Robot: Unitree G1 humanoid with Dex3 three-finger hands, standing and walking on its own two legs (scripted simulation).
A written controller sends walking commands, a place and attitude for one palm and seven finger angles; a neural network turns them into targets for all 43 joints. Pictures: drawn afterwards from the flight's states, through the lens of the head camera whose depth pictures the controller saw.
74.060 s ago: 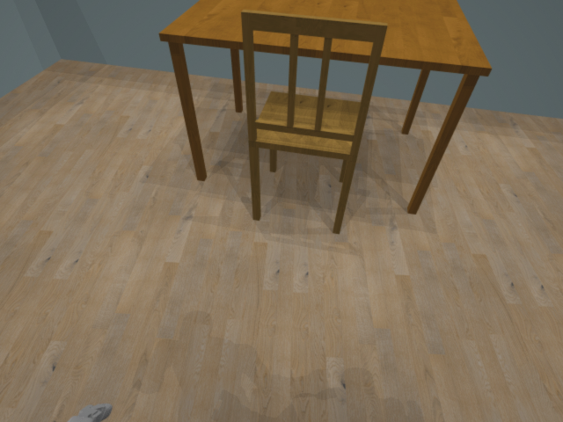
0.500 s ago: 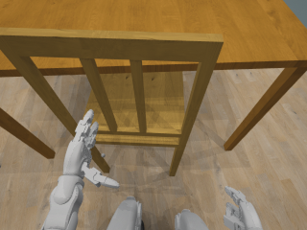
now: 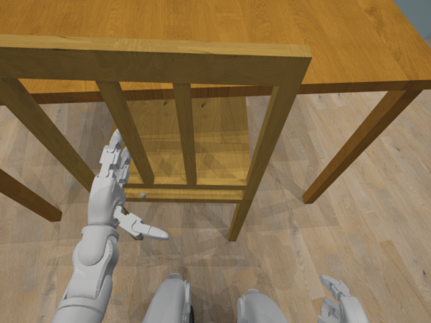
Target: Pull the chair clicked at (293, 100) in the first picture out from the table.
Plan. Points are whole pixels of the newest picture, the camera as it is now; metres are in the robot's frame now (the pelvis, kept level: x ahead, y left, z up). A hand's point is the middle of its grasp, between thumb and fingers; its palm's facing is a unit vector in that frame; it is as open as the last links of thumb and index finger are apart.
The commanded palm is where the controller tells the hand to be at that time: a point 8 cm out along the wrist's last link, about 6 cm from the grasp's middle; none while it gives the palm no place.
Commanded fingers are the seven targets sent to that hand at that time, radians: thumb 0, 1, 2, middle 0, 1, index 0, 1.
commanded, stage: push the fingers through the gap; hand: left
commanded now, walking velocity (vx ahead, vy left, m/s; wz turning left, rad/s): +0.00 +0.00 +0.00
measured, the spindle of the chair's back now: (133, 142) +0.43 +0.17 +0.05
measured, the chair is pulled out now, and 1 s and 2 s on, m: -0.09 -0.09 -0.09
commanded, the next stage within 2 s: hook a spindle and tug to test in 1.02 s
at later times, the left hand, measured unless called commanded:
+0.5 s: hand (145, 177) +0.38 +0.15 +0.01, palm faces -0.03 -1.00 -0.03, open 16.9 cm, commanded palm +0.36 +0.20 +0.02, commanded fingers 0.00 -0.50 0.30 -0.06 -0.08 -0.06 -0.08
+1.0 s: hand (145, 168) +0.39 +0.14 +0.02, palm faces +0.02 -1.00 -0.03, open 16.9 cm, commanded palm +0.37 +0.19 +0.02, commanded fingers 0.00 -0.50 0.30 -0.06 -0.08 -0.06 -0.08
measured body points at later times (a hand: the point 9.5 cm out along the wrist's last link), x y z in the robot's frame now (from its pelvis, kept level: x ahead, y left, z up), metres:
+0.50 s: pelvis +0.00 +0.01 -0.01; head +0.11 +0.02 +0.43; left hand +0.37 +0.20 +0.01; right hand +0.13 -0.25 -0.12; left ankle +0.05 +0.10 -0.63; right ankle -0.02 -0.09 -0.63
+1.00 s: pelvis -0.01 +0.01 +0.00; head +0.11 +0.03 +0.43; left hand +0.38 +0.20 +0.02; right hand +0.09 -0.24 -0.12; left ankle +0.05 +0.10 -0.63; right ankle -0.02 -0.09 -0.63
